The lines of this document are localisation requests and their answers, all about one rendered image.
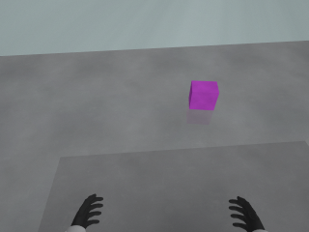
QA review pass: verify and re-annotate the right robot hand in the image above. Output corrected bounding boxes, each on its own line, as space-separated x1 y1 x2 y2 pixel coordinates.
229 196 265 232

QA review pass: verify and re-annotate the carton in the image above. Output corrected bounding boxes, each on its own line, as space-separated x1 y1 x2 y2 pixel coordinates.
188 80 219 110

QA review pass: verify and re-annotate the left robot hand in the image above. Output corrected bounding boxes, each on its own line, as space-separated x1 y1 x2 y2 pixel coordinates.
71 194 103 229

